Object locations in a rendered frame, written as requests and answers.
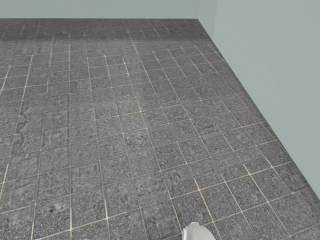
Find robot right shin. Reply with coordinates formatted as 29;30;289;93
189;222;199;226

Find right robot thigh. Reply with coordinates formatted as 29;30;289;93
182;224;216;240

